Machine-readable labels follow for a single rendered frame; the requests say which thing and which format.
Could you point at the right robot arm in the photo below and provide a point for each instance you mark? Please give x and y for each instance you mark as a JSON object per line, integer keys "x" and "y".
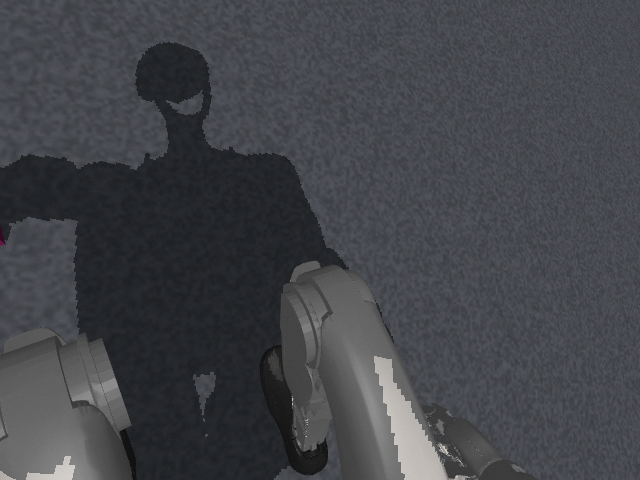
{"x": 505, "y": 470}

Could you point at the right robot hand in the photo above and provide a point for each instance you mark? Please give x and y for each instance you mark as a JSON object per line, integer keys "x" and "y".
{"x": 470, "y": 450}

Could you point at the right robot foot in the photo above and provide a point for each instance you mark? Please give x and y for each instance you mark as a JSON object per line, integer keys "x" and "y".
{"x": 279, "y": 401}

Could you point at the left robot foot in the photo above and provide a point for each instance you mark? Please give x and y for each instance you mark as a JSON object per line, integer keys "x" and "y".
{"x": 129, "y": 452}

